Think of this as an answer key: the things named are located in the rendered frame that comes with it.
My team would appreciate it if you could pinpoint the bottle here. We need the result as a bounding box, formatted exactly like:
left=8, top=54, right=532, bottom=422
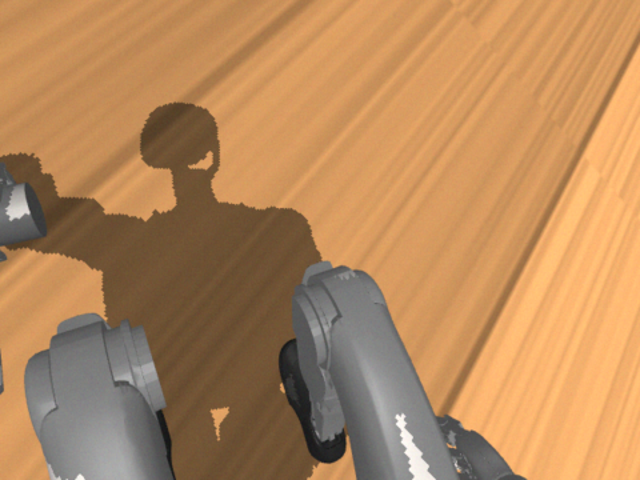
left=0, top=182, right=47, bottom=247

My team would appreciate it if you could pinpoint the right robot foot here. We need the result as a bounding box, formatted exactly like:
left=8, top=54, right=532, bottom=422
left=279, top=338, right=346, bottom=463

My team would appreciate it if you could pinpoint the left robot foot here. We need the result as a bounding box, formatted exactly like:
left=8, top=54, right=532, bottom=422
left=156, top=409, right=176, bottom=480

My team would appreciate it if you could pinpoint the left robot hand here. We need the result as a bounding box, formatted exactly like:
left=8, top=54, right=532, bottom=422
left=0, top=162, right=16, bottom=262

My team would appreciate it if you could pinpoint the right robot hand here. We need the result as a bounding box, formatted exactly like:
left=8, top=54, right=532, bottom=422
left=436, top=414, right=514, bottom=480

